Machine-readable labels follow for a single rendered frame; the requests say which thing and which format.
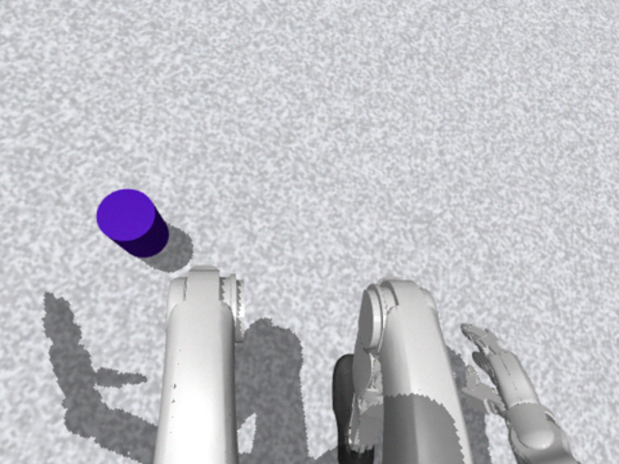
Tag right robot arm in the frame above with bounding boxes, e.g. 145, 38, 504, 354
505, 403, 581, 464

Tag right robot hand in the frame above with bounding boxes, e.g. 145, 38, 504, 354
460, 323, 541, 419

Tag right robot foot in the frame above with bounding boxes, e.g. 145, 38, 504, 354
332, 354, 374, 464

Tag can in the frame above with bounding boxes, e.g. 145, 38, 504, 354
97, 188, 169, 258

